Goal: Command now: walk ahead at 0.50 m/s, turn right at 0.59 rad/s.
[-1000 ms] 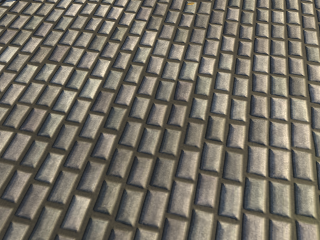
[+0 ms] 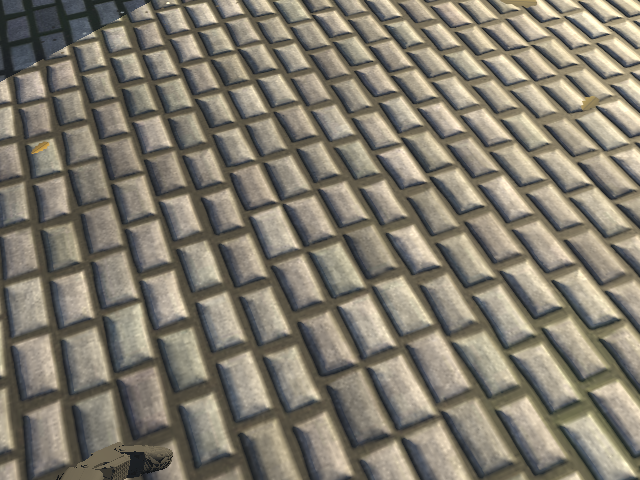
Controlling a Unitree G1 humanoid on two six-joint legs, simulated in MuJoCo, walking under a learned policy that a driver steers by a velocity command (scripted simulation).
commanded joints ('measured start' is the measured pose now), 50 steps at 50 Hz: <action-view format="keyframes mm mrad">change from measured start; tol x16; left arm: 1 150 103 39 -19 8 -19 19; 3 380 259 92 38 19 -25 51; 9 232 148 59 29 -42 -34 80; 31 495 141 45 14 -38 -66 82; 50 -10 45 2 -99 3 -18 -1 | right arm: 1 9 -210 -44 -40 2 16 -12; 24 -490 -106 3 -326 -10 33 40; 30 13 -308 -55 -242 -47 3 -18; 34 -181 -113 -15 -247 -15 19 0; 50 -7 -163 -30 -100 8 -7 5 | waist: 1 121 120 -113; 4 180 -162 -394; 8 60 13 -63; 27 74 -63 -50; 31 30 306 -363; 35 73 115 -44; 50 27 107 25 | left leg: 1 -25 244 -32 326 1092 116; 2 -169 223 -16 580 922 87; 4 -782 -36 -196 1135 -184 1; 23 -785 12 -287 379 345 -14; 28 -265 -60 -275 191 252 60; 30 207 364 -801 86 -13 170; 31 154 430 -1093 -3 -72 237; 36 -239 233 -501 -83 235 168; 47 -169 209 -145 -129 507 154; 50 -115 219 -106 -37 812 137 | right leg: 1 258 117 -57 -73 -106 -73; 2 505 104 9 -132 -94 -111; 4 906 -347 889 -329 -130 -303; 9 440 -129 385 -382 312 -173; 18 477 -79 411 -430 244 -144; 28 457 -33 443 -61 612 -33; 29 343 31 391 184 439 -8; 30 75 167 267 476 -207 24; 32 -77 78 232 648 -285 23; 50 20 16 5 -6 67 33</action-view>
